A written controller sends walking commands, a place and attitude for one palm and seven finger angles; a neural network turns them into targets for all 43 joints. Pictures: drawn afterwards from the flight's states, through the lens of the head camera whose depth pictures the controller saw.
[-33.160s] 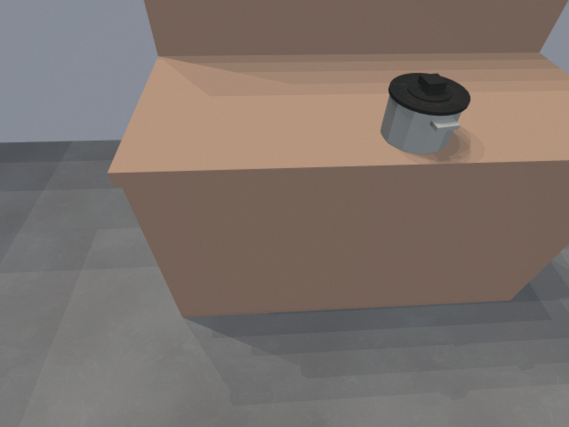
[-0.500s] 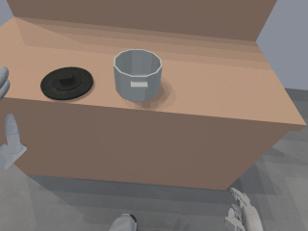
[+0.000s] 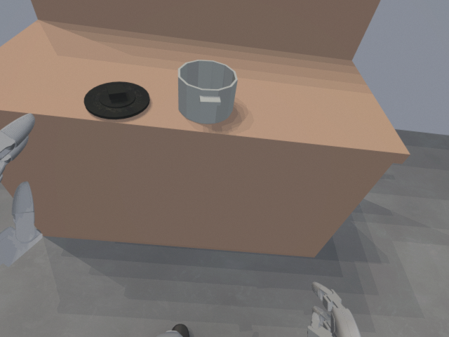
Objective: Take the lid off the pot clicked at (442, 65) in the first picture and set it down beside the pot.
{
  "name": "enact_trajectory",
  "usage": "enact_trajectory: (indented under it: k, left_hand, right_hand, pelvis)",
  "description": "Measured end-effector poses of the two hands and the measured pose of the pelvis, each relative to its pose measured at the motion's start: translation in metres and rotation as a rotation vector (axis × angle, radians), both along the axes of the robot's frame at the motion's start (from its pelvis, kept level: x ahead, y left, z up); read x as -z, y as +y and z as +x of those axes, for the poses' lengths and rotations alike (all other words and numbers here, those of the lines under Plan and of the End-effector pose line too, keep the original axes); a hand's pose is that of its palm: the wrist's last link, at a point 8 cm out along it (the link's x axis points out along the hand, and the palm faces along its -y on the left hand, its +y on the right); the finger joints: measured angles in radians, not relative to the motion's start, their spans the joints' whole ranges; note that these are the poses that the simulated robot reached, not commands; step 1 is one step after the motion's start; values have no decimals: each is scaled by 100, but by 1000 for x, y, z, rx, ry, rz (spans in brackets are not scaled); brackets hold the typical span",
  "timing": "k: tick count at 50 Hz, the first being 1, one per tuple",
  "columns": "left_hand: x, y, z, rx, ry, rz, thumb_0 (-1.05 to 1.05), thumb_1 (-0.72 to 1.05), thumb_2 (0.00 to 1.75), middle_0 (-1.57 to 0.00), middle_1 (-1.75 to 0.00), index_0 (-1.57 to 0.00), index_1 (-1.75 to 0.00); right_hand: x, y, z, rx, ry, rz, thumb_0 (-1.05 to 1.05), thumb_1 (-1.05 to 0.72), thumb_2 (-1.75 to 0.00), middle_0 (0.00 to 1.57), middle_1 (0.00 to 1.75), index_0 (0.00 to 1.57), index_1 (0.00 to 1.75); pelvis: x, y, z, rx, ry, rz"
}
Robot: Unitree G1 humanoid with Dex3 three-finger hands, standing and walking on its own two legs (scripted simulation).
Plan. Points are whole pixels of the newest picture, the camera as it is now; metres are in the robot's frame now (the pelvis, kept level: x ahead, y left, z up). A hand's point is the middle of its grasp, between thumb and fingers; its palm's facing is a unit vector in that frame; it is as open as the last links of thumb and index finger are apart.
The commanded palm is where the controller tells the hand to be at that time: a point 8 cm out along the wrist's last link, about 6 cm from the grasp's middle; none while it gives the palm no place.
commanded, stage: stop stepping back and stand still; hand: left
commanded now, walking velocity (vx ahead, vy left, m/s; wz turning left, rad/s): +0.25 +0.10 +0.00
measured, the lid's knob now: (116, 91) +0.71 +0.34 +0.03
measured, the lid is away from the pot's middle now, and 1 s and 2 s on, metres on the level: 0.25 0.25 0.25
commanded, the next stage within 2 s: let the arm hang, fingers relaxed in 0.48 s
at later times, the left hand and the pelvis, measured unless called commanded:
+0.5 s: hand out of the picture +0.11 +0.25 +0.20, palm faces +0.38 -0.78 -0.50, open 7.4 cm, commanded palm +0.05 +0.29 +0.21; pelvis -0.07 +0.01 +0.00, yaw +1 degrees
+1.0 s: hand out of the picture -0.02 +0.22 -0.19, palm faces +0.14 -0.97 -0.19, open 6.9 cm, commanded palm none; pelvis -0.03 +0.02 -0.01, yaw +6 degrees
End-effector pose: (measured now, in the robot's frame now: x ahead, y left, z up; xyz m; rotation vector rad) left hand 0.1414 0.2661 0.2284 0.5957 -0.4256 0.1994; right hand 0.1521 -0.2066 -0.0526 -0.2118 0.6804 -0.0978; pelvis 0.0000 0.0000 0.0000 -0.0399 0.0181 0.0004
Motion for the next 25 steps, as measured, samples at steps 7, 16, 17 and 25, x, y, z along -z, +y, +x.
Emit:
enact_trajectory:
  k: [7,16,17,25]
  left_hand:
    - [-9,25,-38,-75,-168,-91,1,88,90,-22,-31,-22,-30]
    - [34,30,-39,-70,10,-176,2,89,90,-21,-30,-21,-30]
    - [32,25,-43,-54,32,-160,2,89,90,-21,-30,-21,-30]
    - [7,19,-73,-93,-7,5,2,88,90,-22,-31,-22,-30]
  right_hand:
    - [15,-19,-52,83,84,-36,1,-90,-90,20,30,21,30]
    - [4,-15,-96,145,-22,-38,1,-90,-90,20,30,20,29]
    - [4,-13,-100,136,-13,-26,1,-90,-90,20,30,20,29]
    - [36,-7,-101,30,133,-9,1,-90,-90,20,30,21,30]
  pelvis:
    - [0,11,-33,16,-24,18]
    - [3,20,-65,17,-27,38]
    - [0,19,-66,14,-23,34]
    - [4,12,-72,-14,-23,22]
